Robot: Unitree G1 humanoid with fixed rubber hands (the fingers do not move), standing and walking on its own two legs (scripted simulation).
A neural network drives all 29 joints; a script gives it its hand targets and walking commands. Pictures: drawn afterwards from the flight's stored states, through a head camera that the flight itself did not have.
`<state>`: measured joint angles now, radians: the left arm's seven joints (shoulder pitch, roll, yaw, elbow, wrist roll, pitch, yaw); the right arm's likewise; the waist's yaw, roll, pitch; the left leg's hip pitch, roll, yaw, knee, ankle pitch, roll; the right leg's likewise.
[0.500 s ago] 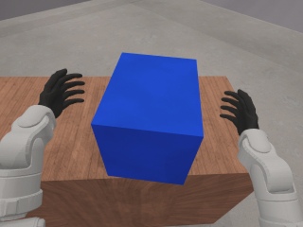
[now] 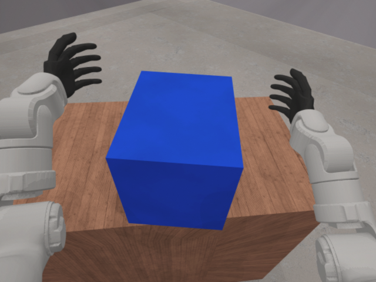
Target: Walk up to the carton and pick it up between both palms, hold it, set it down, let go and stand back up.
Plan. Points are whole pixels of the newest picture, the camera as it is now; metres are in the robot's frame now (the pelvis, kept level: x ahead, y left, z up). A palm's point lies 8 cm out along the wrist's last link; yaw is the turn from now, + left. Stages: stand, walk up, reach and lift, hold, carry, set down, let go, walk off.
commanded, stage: reach and lift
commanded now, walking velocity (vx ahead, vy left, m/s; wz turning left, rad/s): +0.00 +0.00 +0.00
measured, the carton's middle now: (180, 148) +0.40 +0.01 +0.06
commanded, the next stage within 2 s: none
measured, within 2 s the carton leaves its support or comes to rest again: neither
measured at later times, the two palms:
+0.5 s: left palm (76, 97) +0.41 +0.22 +0.20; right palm (289, 117) +0.37 -0.21 +0.18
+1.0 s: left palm (101, 127) +0.42 +0.19 +0.12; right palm (271, 140) +0.37 -0.19 +0.11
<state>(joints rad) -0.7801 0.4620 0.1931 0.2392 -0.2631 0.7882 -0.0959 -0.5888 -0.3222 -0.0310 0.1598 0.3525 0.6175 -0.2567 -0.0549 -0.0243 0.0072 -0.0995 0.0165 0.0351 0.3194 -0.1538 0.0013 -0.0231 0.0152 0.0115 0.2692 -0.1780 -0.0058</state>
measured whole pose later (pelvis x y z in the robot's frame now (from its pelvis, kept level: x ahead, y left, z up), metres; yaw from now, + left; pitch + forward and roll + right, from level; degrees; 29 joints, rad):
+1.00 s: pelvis +0.00 +0.00 +0.00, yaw +0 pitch -1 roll -1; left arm -0.71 0.31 0.13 0.78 -0.18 0.19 -0.07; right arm -0.60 -0.12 -0.03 0.63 0.32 0.14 -0.24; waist -0.08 -0.02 0.03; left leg -0.15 0.02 0.04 0.32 -0.15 0.00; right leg -0.08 0.02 0.01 0.27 -0.17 -0.01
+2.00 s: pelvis +0.00 +0.00 +0.00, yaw +0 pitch -1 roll -1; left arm -0.71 0.23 0.13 0.71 -0.07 0.26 -0.01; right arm -0.61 -0.03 0.01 0.63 0.29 0.13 -0.32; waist -0.08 -0.03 0.03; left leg -0.15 0.02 0.04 0.32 -0.14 0.00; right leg -0.08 0.02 0.01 0.28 -0.17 0.00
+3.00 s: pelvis -0.01 +0.01 +0.00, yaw +0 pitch -6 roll -1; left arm -0.69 0.08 0.29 0.65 0.20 0.26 -0.09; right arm -0.55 0.03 -0.13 0.72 0.05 -0.02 -0.21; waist -0.08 -0.05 0.00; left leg -0.08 0.02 0.04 0.32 -0.14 0.01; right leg 0.01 0.02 0.01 0.24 -0.15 0.00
